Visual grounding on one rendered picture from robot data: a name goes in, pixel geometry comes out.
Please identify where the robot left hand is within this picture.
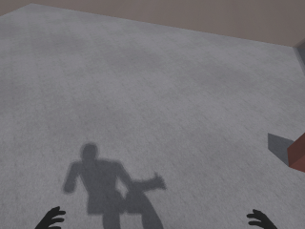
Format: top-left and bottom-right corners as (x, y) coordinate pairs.
(35, 206), (66, 229)

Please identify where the robot right hand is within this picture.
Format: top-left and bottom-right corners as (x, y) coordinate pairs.
(246, 209), (277, 229)

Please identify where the carton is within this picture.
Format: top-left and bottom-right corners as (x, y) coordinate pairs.
(287, 133), (305, 173)

